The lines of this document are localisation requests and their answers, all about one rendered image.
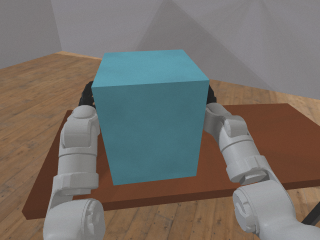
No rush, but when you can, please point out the table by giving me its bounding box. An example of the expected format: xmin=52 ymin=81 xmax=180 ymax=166
xmin=21 ymin=103 xmax=320 ymax=226

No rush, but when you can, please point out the right robot forearm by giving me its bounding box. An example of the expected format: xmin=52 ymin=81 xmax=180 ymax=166
xmin=203 ymin=102 xmax=296 ymax=217

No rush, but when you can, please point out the left robot hand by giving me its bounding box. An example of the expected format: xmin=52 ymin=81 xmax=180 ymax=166
xmin=78 ymin=81 xmax=96 ymax=109

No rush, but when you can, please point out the carton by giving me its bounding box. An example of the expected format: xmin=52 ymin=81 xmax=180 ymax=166
xmin=91 ymin=49 xmax=210 ymax=186

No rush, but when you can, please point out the left robot forearm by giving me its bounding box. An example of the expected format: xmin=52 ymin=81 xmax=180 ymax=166
xmin=43 ymin=105 xmax=100 ymax=240

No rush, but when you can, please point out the robot left upper arm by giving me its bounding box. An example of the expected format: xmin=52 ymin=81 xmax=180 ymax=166
xmin=44 ymin=198 xmax=106 ymax=240

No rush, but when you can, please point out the right robot hand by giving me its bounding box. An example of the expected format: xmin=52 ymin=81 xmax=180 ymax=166
xmin=206 ymin=84 xmax=217 ymax=104

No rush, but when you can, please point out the robot right upper arm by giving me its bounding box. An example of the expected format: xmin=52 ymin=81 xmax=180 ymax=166
xmin=232 ymin=180 xmax=320 ymax=240

